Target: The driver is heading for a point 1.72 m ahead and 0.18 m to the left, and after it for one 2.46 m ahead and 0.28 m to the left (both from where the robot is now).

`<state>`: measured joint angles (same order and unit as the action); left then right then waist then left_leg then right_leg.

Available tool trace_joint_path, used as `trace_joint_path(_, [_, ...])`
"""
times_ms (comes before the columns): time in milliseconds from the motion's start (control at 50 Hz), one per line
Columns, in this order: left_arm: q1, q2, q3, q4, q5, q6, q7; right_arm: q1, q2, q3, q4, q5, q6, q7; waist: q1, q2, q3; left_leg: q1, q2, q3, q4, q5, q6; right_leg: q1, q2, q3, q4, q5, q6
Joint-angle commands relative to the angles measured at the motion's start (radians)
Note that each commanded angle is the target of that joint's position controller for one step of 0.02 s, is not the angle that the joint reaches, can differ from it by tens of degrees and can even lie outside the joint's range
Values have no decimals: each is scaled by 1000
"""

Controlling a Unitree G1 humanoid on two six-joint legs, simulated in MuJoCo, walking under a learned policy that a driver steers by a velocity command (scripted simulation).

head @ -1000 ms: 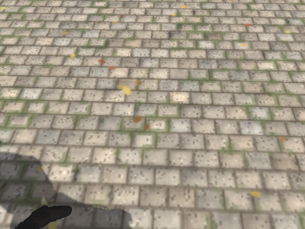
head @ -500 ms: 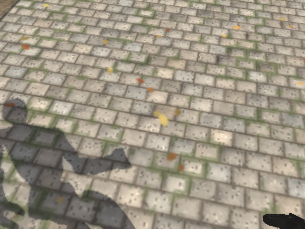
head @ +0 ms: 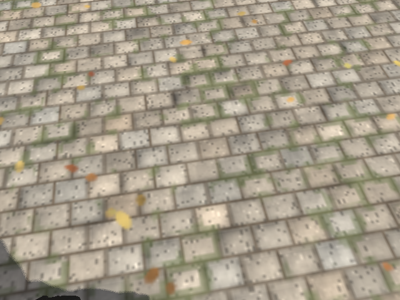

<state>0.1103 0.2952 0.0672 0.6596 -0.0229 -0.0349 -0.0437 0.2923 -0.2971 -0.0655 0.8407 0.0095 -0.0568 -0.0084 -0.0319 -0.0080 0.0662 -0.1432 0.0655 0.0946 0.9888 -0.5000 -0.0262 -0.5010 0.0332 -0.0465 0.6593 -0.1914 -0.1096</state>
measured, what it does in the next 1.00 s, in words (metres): walks ahead: left foot, then right foot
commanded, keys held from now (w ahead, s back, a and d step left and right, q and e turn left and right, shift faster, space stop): w+e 0.20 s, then w+q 0.80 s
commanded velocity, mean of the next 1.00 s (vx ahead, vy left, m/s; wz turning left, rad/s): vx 0.50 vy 0.00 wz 0.10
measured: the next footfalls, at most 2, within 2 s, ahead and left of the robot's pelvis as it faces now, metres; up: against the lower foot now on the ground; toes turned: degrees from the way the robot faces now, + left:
left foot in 0.44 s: +0.44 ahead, +0.11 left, +0.00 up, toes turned -7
right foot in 0.96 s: +0.73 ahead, -0.08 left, +0.00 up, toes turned +14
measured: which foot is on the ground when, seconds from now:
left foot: up 0.00-0.42, down 0.44-0.96, up 0.98-1.00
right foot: down 0.00-0.46, up 0.48-0.94, down 0.96-1.00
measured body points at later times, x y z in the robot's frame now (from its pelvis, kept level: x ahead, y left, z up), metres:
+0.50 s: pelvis +0.30 +0.04 +0.01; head +0.33 +0.04 +0.46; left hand +0.39 +0.32 -0.11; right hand +0.45 -0.24 -0.08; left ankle +0.41 +0.11 -0.72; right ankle +0.11 -0.07 -0.67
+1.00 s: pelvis +0.58 +0.01 +0.01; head +0.61 +0.01 +0.46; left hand +0.79 +0.28 -0.04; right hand +0.63 -0.28 -0.11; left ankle +0.41 +0.11 -0.69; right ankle +0.69 -0.09 -0.72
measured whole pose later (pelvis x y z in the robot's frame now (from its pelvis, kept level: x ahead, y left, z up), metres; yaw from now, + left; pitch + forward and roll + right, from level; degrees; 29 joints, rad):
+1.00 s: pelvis +0.58 +0.01 +0.01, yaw +10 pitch +2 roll -1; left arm 0.03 0.26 0.04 0.64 0.01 -0.12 -0.01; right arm 0.41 -0.30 -0.07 0.79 0.03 -0.02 -0.02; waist -0.08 0.03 0.00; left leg -0.15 -0.10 -0.24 0.78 -0.50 0.05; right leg -0.43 0.06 0.04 0.50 -0.11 -0.02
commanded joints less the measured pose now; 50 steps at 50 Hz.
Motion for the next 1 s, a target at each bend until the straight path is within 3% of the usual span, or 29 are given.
trace_joint_path(20, [267, 185, 56, -7, 6, -25, 10, -122, -132, -12, -165, 34, -84, 18, 137, -64, -238, -683, -17, -183, 345, 53, 42, 739, -317, 651, -372, -77, -237])
trace_joint_path(40, [197, 154, 46, -17, 4, -27, 12, -118, -124, -13, -151, 11, -88, 10, 87, 1, -165, -628, 23, -180, 254, 117, 40, 591, -272, 539, -373, 28, -203])
trace_joint_path(60, [145, 123, 36, -33, 12, -27, 17, -103, -135, -21, -142, -8, -80, 6, 50, -11, -130, -552, 48, -181, 183, 161, 31, 478, -237, 462, -389, 127, -187])
trace_joint_path(80, [120, 114, 31, -48, 21, -27, 21, -86, -134, -24, -139, -14, -67, 8, 25, -31, -121, -494, 56, -183, 155, 187, 21, 407, -215, 431, -412, 176, -184])
trace_joint_path(140, [129, 140, 39, -43, 15, -33, 36, -91, -95, -17, -145, -26, -40, 6, 11, -28, -101, -458, 40, -152, 32, 259, -28, 296, -181, 347, -440, 296, -191])
trace_joint_path(200, [170, 158, 45, -25, 8, -27, 53, -211, -61, -1, -178, -25, -38, 6, 52, -48, -68, -445, 7, -145, -204, 449, -54, 252, -132, 289, -436, 235, -148])
trace_joint_path(240, [189, 142, 38, -8, 9, -26, 57, -254, -42, 10, -176, -16, -44, 20, 82, -76, -70, -388, -11, -127, -350, 590, -52, 254, -122, 247, -438, 167, -118])
trace_joint_path(320, [255, 147, 35, 41, 9, -31, 51, -326, -70, 8, -196, 2, -56, 41, 124, -82, -37, -415, -7, -132, -440, 622, -2, 374, -201, 280, -410, 126, -107])
trace_joint_path(380, [266, 161, 40, 68, 13, -23, 53, -320, -93, 2, -209, 5, -59, 52, 110, -92, -15, -463, -10, -127, -467, 481, 60, 508, -267, 289, -366, 247, -87])
trace_joint_path(420, [229, 169, 42, 69, 14, -16, 57, -209, -119, -13, -183, 4, -59, 53, 43, -93, -71, -318, -58, -80, -496, 425, 107, 537, -240, 230, -242, 538, -53])
trace_joint_path(440, [221, 153, 34, 63, 20, -11, 61, -77, -152, -32, -144, -2, -58, 50, -18, -63, -166, -130, -77, -73, -497, 461, 139, 507, -186, 173, -69, 660, -27])
trace_joint_path(460, [251, 117, 16, 41, 43, -10, 68, 65, -213, -46, -126, -6, -55, 49, -55, 60, -303, 144, 71, -292, -480, 511, 208, 336, -123, 120, 216, 433, 11])
trace_joint_path(480, [365, 39, -6, 25, 36, -29, 59, 118, -279, -64, -108, 1, -49, 57, 3, 328, -372, 451, 257, -787, -606, 280, 379, -75, 55, 76, 550, -241, 101])
trace_joint_path(500, [301, 107, -2, 25, 20, -48, 52, 123, -186, -41, -109, 24, -47, 60, -41, 228, -345, 475, 263, -910, -707, 40, 358, -217, 18, 184, 633, -341, 93])
trace_joint_path(520, [178, 148, 10, -5, -2, -63, 44, 64, -143, -29, -126, 15, -44, 54, -56, 142, -207, 361, 235, -781, -720, 56, 315, -271, -28, 184, 627, -251, 82])
trace_joint_path(540, [110, 137, 5, -20, 6, -75, 44, 24, -138, -25, -139, 1, -38, 50, -46, 50, -142, 246, 195, -682, -728, 155, 294, -250, -59, 165, 581, -191, 77])
trace_joint_path(560, [82, 129, 8, -31, 27, -83, 44, -4, -127, -21, -146, -3, -33, 46, -23, 20, -95, 159, 163, -616, -739, 271, 294, -230, -83, 158, 505, -150, 84])
trace_joint_path(580, [93, 122, 11, -33, 39, -83, 45, -17, -113, -15, -151, -9, -34, 41, 6, 44, -101, 113, 129, -564, -750, 365, 286, -172, -101, 159, 447, -115, 90])
trace_joint_path(640, [107, 92, 7, -33, 43, -69, 47, -10, -120, -18, -154, 2, -29, 27, 30, 82, -98, 45, 94, -483, -772, 516, 299, -137, -100, 130, 325, -98, 132])
trace_joint_path(700, [14, 64, -3, -56, 41, -61, 52, 25, -153, -30, -139, 8, -21, 6, 6, 70, -67, -17, 64, -427, -784, 555, 284, -137, -82, 117, 147, 47, 170])
trace_joint_path(760, [-89, 44, -10, -74, 34, -71, 45, 68, -154, -32, -120, 15, -6, -7, -30, 88, -59, -63, 21, -392, -765, 531, 240, -60, -44, 113, -32, 221, 180])
trace_joint_path(860, [-194, 64, -2, -99, 18, -91, 25, 131, -144, -33, -97, 22, 16, -17, -53, 98, -53, 16, 48, -492, -682, 472, 219, 7, -4, 138, -179, 232, 159])
trace_joint_path(900, [-167, 88, 9, -93, 14, -99, 23, 116, -151, -38, -100, 20, 23, -21, -27, 124, -54, 54, 67, -540, -632, 504, 207, 54, -6, 145, -209, 159, 134])
trace_joint_path(920, [-110, 104, 18, -78, 14, -103, 27, 97, -147, -39, -106, 19, 27, -20, 6, 137, -72, 50, 60, -544, -590, 554, 195, 134, -7, 133, -236, 145, 113])
trace_joint_path(940, [-11, 130, 33, -55, 20, -106, 34, 76, -125, -32, -119, 16, 26, -17, 59, 128, -135, 19, 16, -514, -488, 618, 168, 297, -30, 131, -266, 162, 77])
trace_joint_path(960, [142, 177, 48, -40, 35, -107, 44, 58, -80, -15, -142, 2, 22, -11, 131, 63, -275, -97, -33, -449, -248, 534, 135, 562, -172, 250, -220, 129, 11])
trace_joint_path(980, [249, 252, 67, -11, 45, -92, 46, 202, -3, 10, -159, 17, 12, -10, 91, -214, -419, -439, -184, -306, 71, 44, 64, 917, -409, 649, -245, 10, -154])
trace_joint_path(1000, [257, 186, 56, 1, 18, -83, 39, 219, -82, 2, -154, 28, 8, -12, 93, -257, -392, -595, -112, -288, 230, -95, 51, 897, -470, 844, -316, -217, -176])
Velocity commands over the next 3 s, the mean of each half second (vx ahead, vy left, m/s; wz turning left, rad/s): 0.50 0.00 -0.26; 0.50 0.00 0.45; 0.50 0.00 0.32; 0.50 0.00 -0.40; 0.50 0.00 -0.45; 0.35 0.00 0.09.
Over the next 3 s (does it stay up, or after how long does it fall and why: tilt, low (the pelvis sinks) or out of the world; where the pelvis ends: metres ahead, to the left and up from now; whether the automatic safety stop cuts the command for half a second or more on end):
stays up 1.62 0.12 0.01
